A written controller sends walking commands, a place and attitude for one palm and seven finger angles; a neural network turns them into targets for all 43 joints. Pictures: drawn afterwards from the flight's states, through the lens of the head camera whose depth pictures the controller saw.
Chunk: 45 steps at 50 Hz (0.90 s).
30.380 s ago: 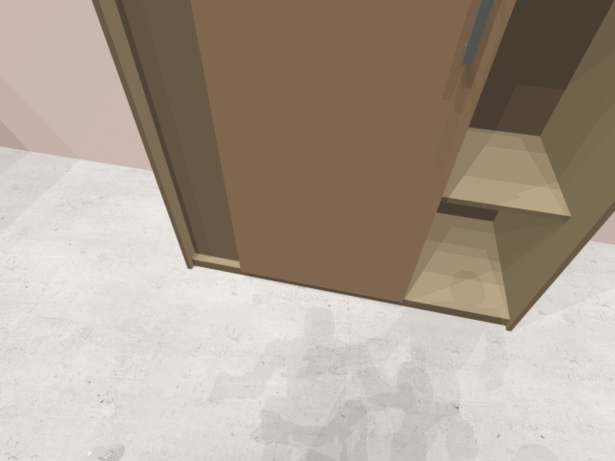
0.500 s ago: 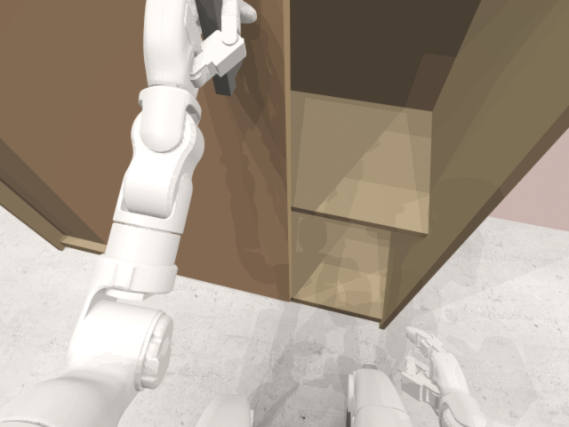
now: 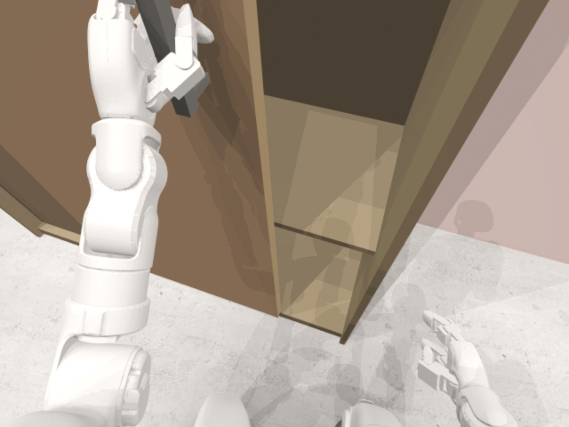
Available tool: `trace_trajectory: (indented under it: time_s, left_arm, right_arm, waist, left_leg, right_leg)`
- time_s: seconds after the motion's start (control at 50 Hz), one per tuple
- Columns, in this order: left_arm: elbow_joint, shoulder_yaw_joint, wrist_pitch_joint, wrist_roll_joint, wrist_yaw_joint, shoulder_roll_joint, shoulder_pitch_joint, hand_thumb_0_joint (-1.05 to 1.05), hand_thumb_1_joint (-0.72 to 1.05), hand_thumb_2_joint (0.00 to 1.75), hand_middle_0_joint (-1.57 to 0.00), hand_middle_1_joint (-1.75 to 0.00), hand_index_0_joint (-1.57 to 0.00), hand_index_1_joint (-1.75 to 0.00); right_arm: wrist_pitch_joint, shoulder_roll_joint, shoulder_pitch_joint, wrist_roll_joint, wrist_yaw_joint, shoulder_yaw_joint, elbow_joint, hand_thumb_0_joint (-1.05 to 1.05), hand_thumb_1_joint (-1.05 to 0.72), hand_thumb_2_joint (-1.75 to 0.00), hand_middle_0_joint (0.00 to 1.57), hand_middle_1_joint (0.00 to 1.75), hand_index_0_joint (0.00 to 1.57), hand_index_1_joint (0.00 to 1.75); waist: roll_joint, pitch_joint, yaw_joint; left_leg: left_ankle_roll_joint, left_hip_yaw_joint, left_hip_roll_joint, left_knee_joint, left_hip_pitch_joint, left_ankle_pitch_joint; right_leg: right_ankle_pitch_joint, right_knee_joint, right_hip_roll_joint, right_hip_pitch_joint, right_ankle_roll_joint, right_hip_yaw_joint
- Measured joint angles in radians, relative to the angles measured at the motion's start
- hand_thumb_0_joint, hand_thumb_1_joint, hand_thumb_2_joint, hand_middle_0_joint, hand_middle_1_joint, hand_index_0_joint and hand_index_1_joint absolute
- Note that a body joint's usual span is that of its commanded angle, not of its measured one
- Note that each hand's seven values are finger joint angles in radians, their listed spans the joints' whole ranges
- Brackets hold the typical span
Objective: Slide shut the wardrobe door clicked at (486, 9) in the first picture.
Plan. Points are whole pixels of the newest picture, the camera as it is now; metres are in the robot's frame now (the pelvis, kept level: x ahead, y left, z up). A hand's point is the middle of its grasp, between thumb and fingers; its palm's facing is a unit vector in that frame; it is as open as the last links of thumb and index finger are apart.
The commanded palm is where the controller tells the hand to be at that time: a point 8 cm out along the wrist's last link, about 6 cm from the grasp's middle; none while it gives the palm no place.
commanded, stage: step sideways, sliding the door along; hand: left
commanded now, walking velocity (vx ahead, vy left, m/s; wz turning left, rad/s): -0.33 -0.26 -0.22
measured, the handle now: (173, 20) +0.41 +0.19 +0.29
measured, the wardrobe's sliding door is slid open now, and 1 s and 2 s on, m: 0.21 0.00 0.00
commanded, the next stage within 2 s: stop walking and hold the door there in 0.82 s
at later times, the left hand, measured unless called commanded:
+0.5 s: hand (401, 113) +0.35 -0.02 +0.27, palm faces +0.13 -0.99 -0.08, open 7.1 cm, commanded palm +0.32 -0.04 +0.26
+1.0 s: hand (428, 110) +0.35 -0.04 +0.27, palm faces +0.42 -0.90 -0.13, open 6.9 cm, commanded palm +0.31 -0.01 +0.25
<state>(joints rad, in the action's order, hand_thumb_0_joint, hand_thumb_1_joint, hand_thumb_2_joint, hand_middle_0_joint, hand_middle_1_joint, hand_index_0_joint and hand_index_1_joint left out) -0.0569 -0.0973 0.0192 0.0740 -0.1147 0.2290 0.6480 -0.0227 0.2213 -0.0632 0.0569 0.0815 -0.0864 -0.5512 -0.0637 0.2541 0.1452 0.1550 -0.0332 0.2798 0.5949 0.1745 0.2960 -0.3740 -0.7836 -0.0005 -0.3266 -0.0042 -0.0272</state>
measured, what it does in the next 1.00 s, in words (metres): steps to the right: left foot, then right foot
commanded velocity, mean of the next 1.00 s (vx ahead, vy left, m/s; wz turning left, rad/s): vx -0.14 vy -0.22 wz -0.17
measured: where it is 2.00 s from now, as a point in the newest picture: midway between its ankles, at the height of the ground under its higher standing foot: outside the picture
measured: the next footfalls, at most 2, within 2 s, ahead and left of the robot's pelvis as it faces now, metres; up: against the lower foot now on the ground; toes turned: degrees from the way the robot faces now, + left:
left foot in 0.22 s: +0.04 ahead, +0.11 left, +0.00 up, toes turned +10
right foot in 0.50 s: +0.04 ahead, -0.28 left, +0.00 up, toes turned -7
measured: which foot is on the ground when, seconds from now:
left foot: down 0.00-0.04, up 0.06-0.20, down 0.22-0.54, up 0.56-0.68, down 0.70-0.96, up 0.98-1.00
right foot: down 0.00-0.24, up 0.26-0.48, down 0.50-0.70, up 0.72-0.90, down 0.92-1.00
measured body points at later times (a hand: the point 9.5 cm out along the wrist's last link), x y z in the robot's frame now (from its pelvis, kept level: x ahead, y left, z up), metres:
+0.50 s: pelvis -0.01 -0.14 +0.00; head +0.05 -0.14 +0.44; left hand +0.33 +0.03 +0.27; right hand +0.22 -0.31 -0.10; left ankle +0.00 +0.10 -0.72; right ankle +0.00 -0.27 -0.72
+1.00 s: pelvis -0.04 -0.28 +0.00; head +0.03 -0.29 +0.44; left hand +0.33 +0.01 +0.28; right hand +0.15 -0.50 -0.11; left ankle -0.03 -0.03 -0.69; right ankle -0.03 -0.38 -0.72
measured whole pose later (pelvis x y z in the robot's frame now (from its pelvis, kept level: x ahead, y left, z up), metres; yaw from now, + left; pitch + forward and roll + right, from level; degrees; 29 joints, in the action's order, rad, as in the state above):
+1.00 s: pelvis -0.04 -0.28 +0.00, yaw -5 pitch -6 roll -2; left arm 0.06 -0.38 0.09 0.07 -0.12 0.43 0.56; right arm -0.01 0.20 -0.07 0.07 0.07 -0.04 -0.62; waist -0.07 0.26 0.07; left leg 0.03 0.01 0.32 0.82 0.26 0.34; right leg -0.34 -0.66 0.03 -0.22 0.04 -0.09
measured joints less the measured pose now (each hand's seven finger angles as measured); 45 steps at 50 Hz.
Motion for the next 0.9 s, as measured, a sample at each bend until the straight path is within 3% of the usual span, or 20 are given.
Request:
trace_trajectory:
  time_s: [0.04, 0.08, 0.14, 0.18, 0.2, 0.22, 0.24, 0.34, 0.4, 0.48, 0.52, 0.54, 0.56, 0.62, 0.66, 0.68, 0.7, 0.74, 0.8, 0.9]
  left_arm:
    - [-0.011, -0.024, -0.011, 0.006, 0.003, 0.008, -0.002, -0.07, 0.76, 0.85, -0.57, -1.47, -0.14, -1.18]
    - [-0.024, -0.045, -0.001, 0.005, -0.004, -0.004, -0.025, -0.07, 0.76, 0.85, -0.58, -1.47, -0.14, -1.17]
    - [-0.079, -0.045, 0.013, -0.001, -0.017, -0.024, -0.091, -0.07, 0.76, 0.85, -0.57, -1.47, -0.14, -1.17]
    - [-0.133, -0.029, 0.01, -0.004, -0.026, -0.042, -0.129, -0.06, 0.76, 0.85, -0.56, -1.47, -0.15, -1.17]
    - [-0.157, -0.016, 0.005, -0.01, -0.031, -0.051, -0.14, -0.06, 0.76, 0.84, -0.55, -1.47, -0.15, -1.16]
    - [-0.174, 0.001, -0.001, -0.016, -0.036, -0.058, -0.143, -0.06, 0.76, 0.83, -0.54, -1.47, -0.15, -1.16]
    - [-0.186, 0.02, -0.008, -0.022, -0.039, -0.058, -0.139, -0.06, 0.76, 0.82, -0.53, -1.47, -0.15, -1.14]
    - [-0.176, 0.084, 0.017, -0.057, -0.015, -0.073, -0.123, -0.05, 0.77, 0.81, -0.47, -1.47, -0.12, -1.06]
    - [-0.174, 0.094, 0.022, -0.062, -0.021, -0.089, -0.133, -0.04, 0.78, 0.81, -0.46, -1.47, -0.11, -1.05]
    - [-0.171, 0.073, 0.01, -0.05, -0.028, -0.08, -0.121, -0.05, 0.78, 0.81, -0.46, -1.47, -0.09, -1.04]
    - [-0.154, 0.05, 0.011, -0.043, -0.032, -0.082, -0.103, -0.05, 0.79, 0.82, -0.46, -1.48, -0.09, -1.02]
    - [-0.143, 0.042, 0.022, -0.041, -0.036, -0.09, -0.102, -0.05, 0.79, 0.83, -0.46, -1.48, -0.09, -1.02]
    - [-0.137, 0.037, 0.029, -0.039, -0.044, -0.095, -0.108, -0.05, 0.79, 0.83, -0.45, -1.49, -0.09, -1.02]
    - [-0.111, -0.026, 0.037, -0.04, -0.059, -0.081, -0.131, -0.06, 0.76, 0.84, -0.49, -1.51, -0.11, -1.06]
    - [-0.117, -0.047, 0.027, -0.035, -0.07, -0.07, -0.143, -0.06, 0.75, 0.84, -0.5, -1.5, -0.15, -1.1]
    - [-0.12, -0.054, 0.021, -0.032, -0.072, -0.064, -0.144, -0.06, 0.74, 0.84, -0.51, -1.49, -0.15, -1.11]
    - [-0.121, -0.058, 0.012, -0.029, -0.07, -0.054, -0.137, -0.05, 0.74, 0.84, -0.51, -1.49, -0.16, -1.12]
    - [-0.098, -0.059, 0.002, -0.016, -0.055, -0.023, -0.103, -0.05, 0.75, 0.84, -0.5, -1.48, -0.16, -1.12]
    - [-0.049, -0.083, 0.016, -0.016, -0.034, 0.002, -0.075, -0.05, 0.74, 0.84, -0.52, -1.48, -0.16, -1.12]
    - [0.009, -0.156, 0.015, -0.012, -0.036, 0.062, -0.045, -0.06, 0.73, 0.84, -0.56, -1.48, -0.16, -1.12]
  right_arm:
    - [-0.006, -0.009, 0.007, 0.011, -0.002, 0.014, 0.002, 0.01, -0.91, -0.9, 0.2, 0.3, 0.2, 0.3]
    - [-0.007, -0.01, 0.029, 0.019, -0.013, 0.021, -0.02, 0.01, -0.91, -0.9, 0.2, 0.3, 0.2, 0.3]
    - [-0.009, -0.022, 0.043, 0.019, -0.03, 0.028, -0.05, 0.01, -0.91, -0.9, 0.2, 0.3, 0.2, 0.3]
    - [-0.016, -0.025, 0.041, 0.011, -0.039, 0.035, -0.055, 0.01, -0.91, -0.9, 0.2, 0.3, 0.2, 0.3]
    - [-0.016, -0.022, 0.038, 0.007, -0.042, 0.037, -0.054, 0.01, -0.91, -0.9, 0.2, 0.3, 0.2, 0.3]
    - [-0.013, -0.018, 0.034, 0.003, -0.044, 0.037, -0.048, 0.01, -0.91, -0.9, 0.2, 0.3, 0.2, 0.3]
    - [-0.01, -0.018, 0.032, 0.001, -0.046, 0.032, -0.043, 0.01, -0.91, -0.9, 0.2, 0.3, 0.2, 0.3]
    - [-0.004, -0.039, 0.012, -0.017, -0.005, 0.025, -0.024, 0.01, -0.91, -0.9, 0.2, 0.3, 0.2, 0.3]
    - [-0.004, -0.043, 0.006, -0.016, 0.014, 0.03, -0.009, 0.01, -0.91, -0.9, 0.2, 0.3, 0.2, 0.3]
    - [0.004, -0.064, 0.014, -0.005, 0.016, 0.052, 0.009, 0.01, -0.91, -0.9, 0.2, 0.3, 0.2, 0.3]
    - [0.008, -0.067, 0.03, 0.008, 0.011, 0.062, 0.002, 0.01, -0.91, -0.9, 0.2, 0.3, 0.2, 0.3]
    - [0.011, -0.061, 0.041, 0.014, 0.005, 0.063, -0.007, 0.01, -0.91, -0.9, 0.2, 0.3, 0.2, 0.3]
    - [0.015, -0.056, 0.047, 0.017, -0.002, 0.063, -0.018, 0.01, -0.91, -0.9, 0.2, 0.3, 0.2, 0.3]
    - [0.022, -0.046, 0.05, 0.015, -0.024, 0.054, -0.046, 0.01, -0.91, -0.9, 0.2, 0.3, 0.2, 0.3]
    - [0.017, -0.031, 0.038, 0.008, -0.036, 0.047, -0.051, 0.01, -0.91, -0.9, 0.2, 0.3, 0.2, 0.3]
    - [0.016, -0.02, 0.029, 0.004, -0.041, 0.042, -0.049, 0.01, -0.91, -0.9, 0.2, 0.3, 0.2, 0.3]
    - [0.016, -0.01, 0.018, 0.0, -0.044, 0.032, -0.042, 0.01, -0.91, -0.9, 0.2, 0.3, 0.2, 0.3]
    - [0.021, -0.008, -0.001, -0.005, -0.04, 0.006, -0.033, 0.01, -0.91, -0.9, 0.2, 0.3, 0.2, 0.3]
    - [0.026, -0.004, -0.028, -0.009, -0.019, -0.001, -0.029, 0.01, -0.91, -0.9, 0.2, 0.3, 0.2, 0.3]
    - [0.011, -0.009, -0.054, 0.003, 0.006, 0.013, -0.018, 0.01, -0.91, -0.9, 0.2, 0.3, 0.2, 0.3]
  waist:
    - [-0.012, 0.006, -0.004]
    - [-0.051, 0.026, -0.043]
    - [-0.007, 0.002, -0.061]
    - [0.022, -0.018, -0.07]
    - [0.028, -0.025, -0.076]
    - [0.024, -0.031, -0.084]
    - [0.027, -0.03, -0.089]
    - [0.042, -0.01, -0.042]
    - [0.004, -0.006, -0.014]
    - [-0.011, -0.008, 0.003]
    - [-0.033, 0.008, -0.011]
    - [-0.056, 0.022, -0.031]
    - [-0.057, 0.022, -0.047]
    - [0.005, -0.009, -0.059]
    - [0.037, -0.029, -0.065]
    - [0.042, -0.04, -0.071]
    - [0.038, -0.049, -0.077]
    - [0.061, -0.04, -0.07]
    - [0.064, -0.03, -0.043]
    - [0.033, -0.017, 0.0]
  left_leg:
    - [-0.003, 0.016, 0.025, 0.061, 0.015, 0.026]
    - [-0.082, 0.053, 0.037, 0.136, 0.049, 0.028]
    - [-0.121, 0.055, -0.104, 0.312, 0.125, 0.201]
    - [-0.131, 0.014, -0.169, 0.226, 0.122, 0.198]
    - [-0.132, -0.018, -0.179, 0.121, 0.099, 0.119]
    - [-0.134, -0.05, -0.175, 0.017, 0.07, -0.021]
    - [-0.122, -0.066, -0.163, -0.041, 0.046, -0.066]
    - [-0.066, -0.085, -0.097, -0.053, 0.016, -0.024]
    - [-0.031, -0.091, -0.029, -0.047, -0.001, -0.023]
    - [0.01, -0.088, 0.037, 0.012, 0.011, -0.005]
    - [-0.023, -0.05, 0.073, 0.075, 0.035, 0.005]
    - [-0.076, -0.022, 0.087, 0.101, 0.051, -0.028]
    - [-0.106, 0.006, 0.067, 0.139, 0.074, -0.01]
    - [-0.139, 0.042, -0.085, 0.279, 0.135, 0.169]
    - [-0.152, 0.013, -0.147, 0.175, 0.114, 0.128]
    - [-0.157, -0.018, -0.154, 0.069, 0.082, 0.014]
    - [-0.148, -0.035, -0.138, -0.012, 0.051, -0.081]
    - [-0.078, -0.038, -0.12, -0.037, 0.033, -0.044]
    - [-0.04, -0.035, -0.07, -0.039, 0.016, -0.015]
    - [0.018, -0.038, 0.027, -0.01, -0.004, 0.001]
  right_leg:
    - [0.077, 0.1, 0.004, 0.059, 0.001, -0.014]
    - [0.062, 0.104, 0.025, 0.087, 0.022, -0.057]
    - [0.076, 0.133, -0.005, 0.058, 0.043, -0.046]
    - [0.112, 0.171, -0.015, 0.038, 0.049, -0.034]
    - [0.131, 0.177, -0.012, 0.026, 0.05, -0.034]
    - [0.146, 0.168, -0.002, 0.013, 0.048, -0.04]
    - [0.153, 0.138, 0.008, -0.006, 0.039, -0.039]
    - [-0.063, -0.151, 0.03, -0.086, 0.007, 0.01]
    - [-0.04, -0.129, 0.009, -0.052, 0.002, 0.001]
    - [0.062, 0.045, -0.028, 0.045, -0.007, -0.009]
    - [0.033, 0.11, -0.004, 0.103, -0.007, -0.041]
    - [0.024, 0.118, 0.014, 0.121, 0.004, -0.065]
    - [0.026, 0.12, 0.014, 0.12, 0.017, -0.077]
    - [0.057, 0.133, -0.02, 0.073, 0.044, -0.057]
    - [0.085, 0.161, -0.026, 0.053, 0.05, -0.046]
    - [0.094, 0.159, -0.02, 0.04, 0.05, -0.047]
    - [0.098, 0.136, -0.005, 0.022, 0.044, -0.054]
    - [0.021, 0.012, 0.006, -0.02, 0.024, -0.028]
    - [-0.077, -0.127, 0.026, -0.05, 0.014, 0.001]
    - [0.004, 0.029, 0.0, 0.036, 0.003, -0.012]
